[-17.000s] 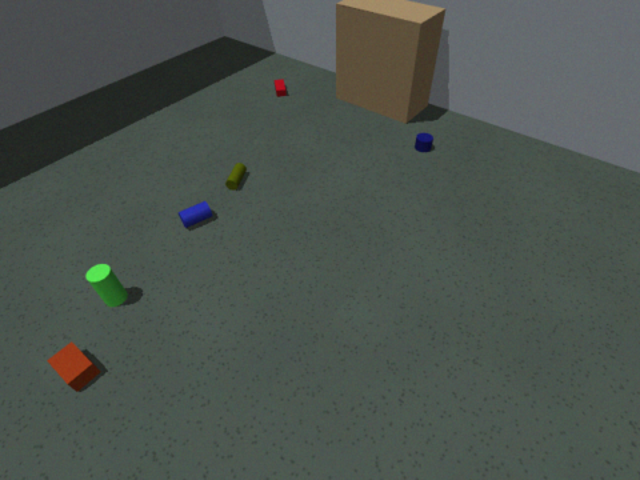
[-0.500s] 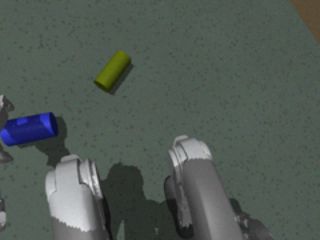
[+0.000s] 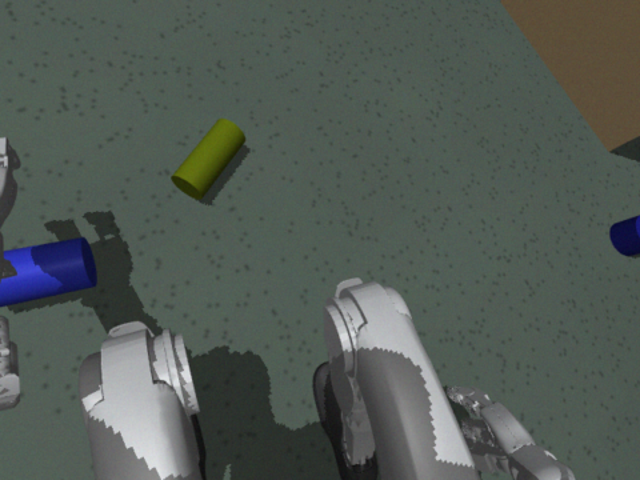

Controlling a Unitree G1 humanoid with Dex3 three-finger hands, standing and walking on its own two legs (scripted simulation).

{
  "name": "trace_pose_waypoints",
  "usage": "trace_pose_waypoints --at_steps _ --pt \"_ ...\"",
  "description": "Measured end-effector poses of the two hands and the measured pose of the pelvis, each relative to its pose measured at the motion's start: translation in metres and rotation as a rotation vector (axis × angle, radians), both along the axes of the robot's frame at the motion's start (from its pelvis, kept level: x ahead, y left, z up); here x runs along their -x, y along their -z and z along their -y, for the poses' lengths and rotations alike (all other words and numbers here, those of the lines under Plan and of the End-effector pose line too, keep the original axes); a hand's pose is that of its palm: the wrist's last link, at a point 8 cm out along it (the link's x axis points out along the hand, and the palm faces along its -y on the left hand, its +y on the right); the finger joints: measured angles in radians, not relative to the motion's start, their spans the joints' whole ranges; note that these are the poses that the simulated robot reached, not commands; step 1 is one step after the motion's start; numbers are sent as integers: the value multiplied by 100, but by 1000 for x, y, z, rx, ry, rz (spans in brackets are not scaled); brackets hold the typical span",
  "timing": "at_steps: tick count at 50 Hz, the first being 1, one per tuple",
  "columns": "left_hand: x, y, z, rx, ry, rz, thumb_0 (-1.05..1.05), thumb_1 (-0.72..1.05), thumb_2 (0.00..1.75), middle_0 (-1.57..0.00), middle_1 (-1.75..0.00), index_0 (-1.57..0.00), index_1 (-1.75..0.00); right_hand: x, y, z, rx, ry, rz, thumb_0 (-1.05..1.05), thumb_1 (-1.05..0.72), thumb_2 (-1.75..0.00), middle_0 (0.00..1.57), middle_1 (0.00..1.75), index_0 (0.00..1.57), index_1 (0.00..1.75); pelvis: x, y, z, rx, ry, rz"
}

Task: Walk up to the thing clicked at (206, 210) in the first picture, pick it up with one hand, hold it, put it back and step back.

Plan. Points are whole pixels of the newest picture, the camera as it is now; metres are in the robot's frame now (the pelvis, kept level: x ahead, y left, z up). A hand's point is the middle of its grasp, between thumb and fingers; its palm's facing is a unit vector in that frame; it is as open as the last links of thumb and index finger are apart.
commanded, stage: rest palm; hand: left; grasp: from above
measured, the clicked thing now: (40, 271) +0.43 +0.32 -0.28
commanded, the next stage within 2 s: close in 1.06 s
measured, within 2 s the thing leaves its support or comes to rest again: neither
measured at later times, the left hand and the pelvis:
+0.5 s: hand (22, 277) +0.41 +0.32 -0.23, palm faces -0.43 -0.13 -0.89, open 14.3 cm; pelvis +0.01 +0.00 -0.02, yaw -2 degrees
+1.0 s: hand (21, 271) +0.43 +0.33 -0.25, palm faces -0.47 -0.16 -0.87, open 14.2 cm; pelvis +0.01 +0.00 -0.02, yaw -4 degrees
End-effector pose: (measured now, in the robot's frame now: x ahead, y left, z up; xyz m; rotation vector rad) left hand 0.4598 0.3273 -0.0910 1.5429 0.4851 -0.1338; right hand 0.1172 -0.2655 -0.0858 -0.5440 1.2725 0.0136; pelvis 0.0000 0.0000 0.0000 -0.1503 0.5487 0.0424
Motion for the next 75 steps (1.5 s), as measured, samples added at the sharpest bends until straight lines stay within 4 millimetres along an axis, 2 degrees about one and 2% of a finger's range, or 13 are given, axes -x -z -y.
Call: trace_pose_waypoints --at_steps 3,8,13,17,23,28,33,37,43,50,56,65,75 --pt "-2 12 2 6 -21 -74 0 -52 101 -9 -104 -8 -104 28 3 1 -12 44 -67 0 -90 -89 20 30 20 30 -2 -1 0 0 4 -1" --pt "17 34 1 55 -29 -173 0 -51 98 -8 -106 -9 -105 68 6 0 -36 92 -215 0 -91 -89 20 30 20 30 -5 -3 3 -9 5 -1" --pt "36 50 -5 107 6 -186 0 -52 98 -8 -105 -8 -104 82 4 2 -33 70 -306 1 -91 -90 20 30 20 30 -6 -2 7 -9 12 13" --pt "42 61 -9 149 36 -138 0 -54 99 -8 -102 -8 -102 75 4 8 6 27 -308 1 -90 -90 20 30 20 30 -5 5 7 -2 17 33" --pt "43 75 -5 154 86 -66 0 -54 100 -8 -98 -7 -99 47 3 14 64 -50 -229 0 -89 -89 20 30 20 30 -6 17 4 12 24 63" --pt "40 83 3 127 98 -18 0 -52 100 -8 -97 -7 -97 24 4 10 70 -107 -164 0 -89 -89 20 30 20 30 -8 22 2 20 28 68" --pt "35 88 8 85 72 -5 0 -51 100 -8 -96 -7 -97 12 7 2 39 -141 -124 0 -89 -89 20 30 20 30 -9 25 0 28 34 61" --pt "29 92 8 59 35 -22 0 -51 99 -8 -97 -7 -97 12 10 -4 0 -153 -115 0 -89 -89 20 30 20 30 -10 26 -1 31 37 58" --pt "21 95 -1 66 -48 -35 0 -50 98 -8 -98 -7 -98 25 14 -10 -44 -140 -135 0 -89 -89 20 30 20 30 -12 25 -2 34 41 60" --pt "25 102 -9 93 -72 -107 0 -52 98 -8 -99 -7 -99 48 13 -12 -64 -104 -206 0 -90 -90 20 30 20 30 -13 24 -1 39 41 61" --pt "34 107 -1 149 -3 -114 0 -53 99 -8 -98 -6 -99 58 7 -12 -55 -104 -252 0 -90 -90 20 30 20 30 -11 21 -1 46 44 79" --pt "42 105 13 137 92 -34 0 -47 97 -10 -96 -9 -97 47 -1 -2 4 -151 -206 0 -89 -89 20 30 20 30 -7 25 -2 53 52 107" --pt "37 106 14 59 49 -16 0 -32 87 -19 -92 -20 -90 26 -2 -3 -10 -203 -138 0 -88 -89 20 30 20 30 -6 27 -5 55 54 94"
